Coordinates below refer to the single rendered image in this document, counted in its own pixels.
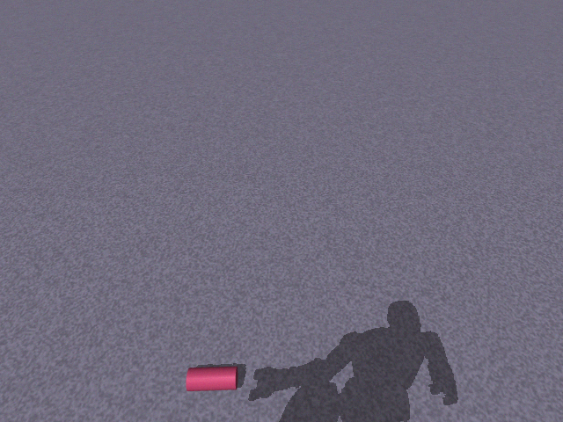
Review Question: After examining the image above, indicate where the can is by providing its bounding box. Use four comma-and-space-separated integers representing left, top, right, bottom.
186, 367, 238, 391

